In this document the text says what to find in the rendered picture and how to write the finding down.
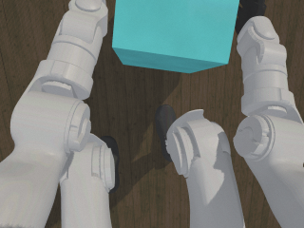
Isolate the robot left foot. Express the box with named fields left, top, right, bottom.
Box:
left=100, top=135, right=120, bottom=194

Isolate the left robot upper arm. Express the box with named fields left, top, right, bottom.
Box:
left=0, top=90, right=91, bottom=228

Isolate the carton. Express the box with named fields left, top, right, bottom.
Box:
left=112, top=0, right=239, bottom=74

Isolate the robot right forearm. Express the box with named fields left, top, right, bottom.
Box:
left=237, top=16, right=304, bottom=125

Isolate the robot right hand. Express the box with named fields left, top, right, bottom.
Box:
left=235, top=0, right=267, bottom=35

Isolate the right robot upper arm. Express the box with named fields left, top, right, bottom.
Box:
left=233, top=113, right=304, bottom=228

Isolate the robot left forearm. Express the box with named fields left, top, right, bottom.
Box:
left=10, top=0, right=108, bottom=139

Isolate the robot right foot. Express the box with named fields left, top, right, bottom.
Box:
left=155, top=104, right=177, bottom=162

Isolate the robot foot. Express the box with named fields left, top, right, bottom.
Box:
left=155, top=104, right=177, bottom=162
left=100, top=135, right=120, bottom=194

